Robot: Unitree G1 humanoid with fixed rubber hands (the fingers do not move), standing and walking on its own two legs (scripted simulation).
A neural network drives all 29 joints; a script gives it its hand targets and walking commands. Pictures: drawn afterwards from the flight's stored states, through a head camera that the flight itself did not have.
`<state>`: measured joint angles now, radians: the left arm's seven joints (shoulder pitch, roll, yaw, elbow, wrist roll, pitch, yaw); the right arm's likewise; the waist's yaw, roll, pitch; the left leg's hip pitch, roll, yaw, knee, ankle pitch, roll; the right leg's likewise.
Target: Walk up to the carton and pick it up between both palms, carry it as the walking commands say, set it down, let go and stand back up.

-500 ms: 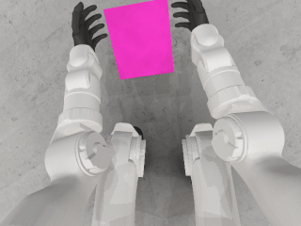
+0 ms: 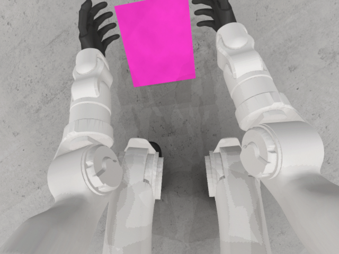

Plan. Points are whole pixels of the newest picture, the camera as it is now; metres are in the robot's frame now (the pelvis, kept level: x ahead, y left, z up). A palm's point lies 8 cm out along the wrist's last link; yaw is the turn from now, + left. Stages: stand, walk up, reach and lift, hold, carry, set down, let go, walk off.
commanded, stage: set down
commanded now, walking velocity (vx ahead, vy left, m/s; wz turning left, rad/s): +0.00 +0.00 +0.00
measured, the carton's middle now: (160, 41) +0.53 +0.05 -0.29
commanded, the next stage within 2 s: none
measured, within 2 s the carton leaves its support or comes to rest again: rests again in 0.88 s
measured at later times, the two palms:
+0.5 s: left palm (95, 47) +0.50 +0.17 -0.17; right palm (222, 24) +0.53 -0.08 -0.18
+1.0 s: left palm (103, 70) +0.46 +0.17 -0.20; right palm (235, 45) +0.50 -0.11 -0.22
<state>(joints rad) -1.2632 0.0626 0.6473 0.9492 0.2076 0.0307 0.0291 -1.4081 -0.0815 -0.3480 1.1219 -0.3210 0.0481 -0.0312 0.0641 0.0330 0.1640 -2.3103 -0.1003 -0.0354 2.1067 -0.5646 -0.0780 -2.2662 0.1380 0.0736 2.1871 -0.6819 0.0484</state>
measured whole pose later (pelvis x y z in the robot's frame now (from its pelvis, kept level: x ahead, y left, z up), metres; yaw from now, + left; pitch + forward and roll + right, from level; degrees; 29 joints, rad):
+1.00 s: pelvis -0.01 +0.00 +0.00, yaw +0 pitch +40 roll +3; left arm -1.28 0.14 0.40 1.18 0.01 -0.06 0.09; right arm -1.35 -0.25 -0.05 1.19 -0.02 -0.03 -0.09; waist 0.09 0.04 0.29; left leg -2.26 -0.09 -0.03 2.12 -0.56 -0.09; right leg -2.22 0.14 0.07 2.21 -0.68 0.04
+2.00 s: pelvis -0.01 +0.00 +0.09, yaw +0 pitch +46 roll +1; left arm -1.03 0.10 0.36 0.77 -0.02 0.09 0.14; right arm -1.19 -0.25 -0.16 0.94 0.02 0.12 -0.08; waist 0.08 -0.02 -0.01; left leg -2.13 -0.07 -0.04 1.80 -0.48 -0.05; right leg -2.09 0.10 0.06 1.87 -0.59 0.03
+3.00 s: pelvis +0.04 +0.00 +0.29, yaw -2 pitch +42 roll +0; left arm -0.64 0.02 0.34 0.63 0.16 0.06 0.04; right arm -0.79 -0.08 -0.27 0.76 -0.22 0.10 -0.07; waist 0.08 -0.02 -0.12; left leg -1.42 -0.03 -0.06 0.99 -0.30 -0.03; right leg -1.39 0.07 0.09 1.03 -0.37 0.02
